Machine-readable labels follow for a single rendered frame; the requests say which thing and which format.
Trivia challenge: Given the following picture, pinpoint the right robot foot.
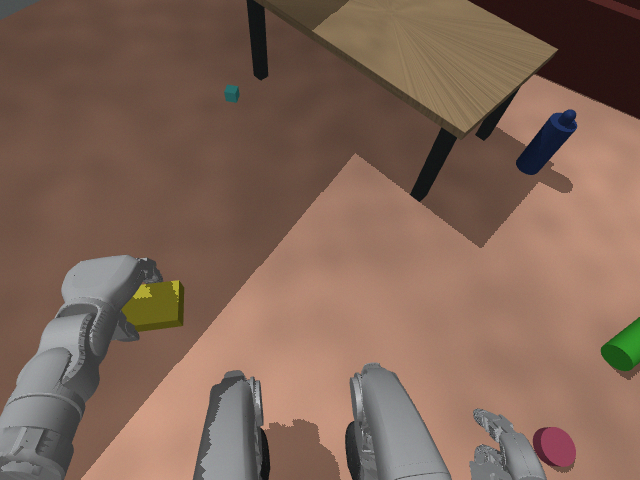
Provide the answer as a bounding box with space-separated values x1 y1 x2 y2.
345 421 361 480

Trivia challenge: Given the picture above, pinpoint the right robot hand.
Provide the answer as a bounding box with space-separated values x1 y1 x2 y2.
469 409 547 480

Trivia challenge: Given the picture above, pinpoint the sofa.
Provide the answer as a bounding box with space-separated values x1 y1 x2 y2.
468 0 640 119

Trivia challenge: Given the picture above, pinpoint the left robot arm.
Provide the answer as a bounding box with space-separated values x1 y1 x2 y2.
0 298 118 480

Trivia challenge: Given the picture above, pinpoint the left robot hand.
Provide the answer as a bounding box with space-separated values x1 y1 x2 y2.
61 255 163 342

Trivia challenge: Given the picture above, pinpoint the coffee table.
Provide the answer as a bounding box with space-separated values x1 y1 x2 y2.
247 0 558 202

